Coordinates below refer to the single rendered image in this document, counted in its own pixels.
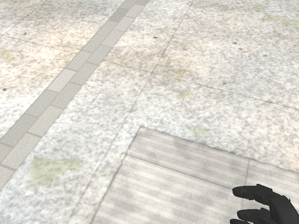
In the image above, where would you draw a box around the robot right hand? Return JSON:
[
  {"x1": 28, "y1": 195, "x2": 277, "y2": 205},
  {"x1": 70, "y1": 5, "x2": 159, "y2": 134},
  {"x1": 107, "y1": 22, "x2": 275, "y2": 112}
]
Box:
[{"x1": 230, "y1": 184, "x2": 299, "y2": 224}]

